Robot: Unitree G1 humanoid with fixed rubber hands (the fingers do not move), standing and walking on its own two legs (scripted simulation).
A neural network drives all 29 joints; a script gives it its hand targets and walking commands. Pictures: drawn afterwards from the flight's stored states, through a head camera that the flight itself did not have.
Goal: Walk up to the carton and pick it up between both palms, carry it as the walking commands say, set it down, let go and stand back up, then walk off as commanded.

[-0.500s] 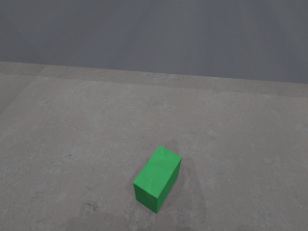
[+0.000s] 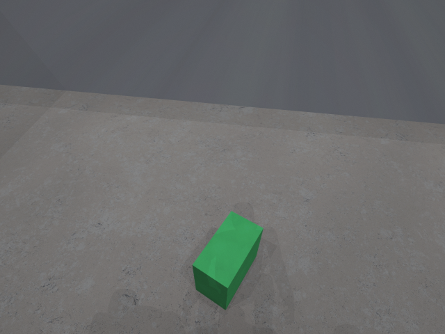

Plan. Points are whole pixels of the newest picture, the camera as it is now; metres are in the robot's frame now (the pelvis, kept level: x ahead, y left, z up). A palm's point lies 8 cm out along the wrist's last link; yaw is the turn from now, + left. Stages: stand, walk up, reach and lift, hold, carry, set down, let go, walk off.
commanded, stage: walk up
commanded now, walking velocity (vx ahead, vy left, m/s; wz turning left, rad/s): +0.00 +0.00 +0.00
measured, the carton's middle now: (228, 260) +0.54 -0.03 -0.65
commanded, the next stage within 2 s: none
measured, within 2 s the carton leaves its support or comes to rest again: neither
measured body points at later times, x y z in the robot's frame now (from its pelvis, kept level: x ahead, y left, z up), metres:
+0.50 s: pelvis +0.01 +0.01 +0.00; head +0.02 +0.02 +0.45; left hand -0.02 +0.24 -0.17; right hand +0.01 -0.22 -0.15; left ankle +0.00 +0.09 -0.74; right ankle -0.03 -0.14 -0.74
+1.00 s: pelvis +0.03 +0.07 -0.02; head +0.07 +0.07 +0.43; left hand -0.01 +0.34 -0.17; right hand +0.08 -0.21 -0.15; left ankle +0.05 +0.21 -0.73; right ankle -0.03 -0.14 -0.74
